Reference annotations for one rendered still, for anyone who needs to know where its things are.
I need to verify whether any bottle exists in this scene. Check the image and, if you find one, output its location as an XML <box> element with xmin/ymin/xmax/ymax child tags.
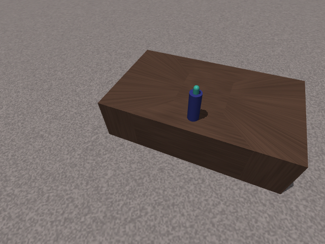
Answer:
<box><xmin>187</xmin><ymin>85</ymin><xmax>203</xmax><ymax>121</ymax></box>

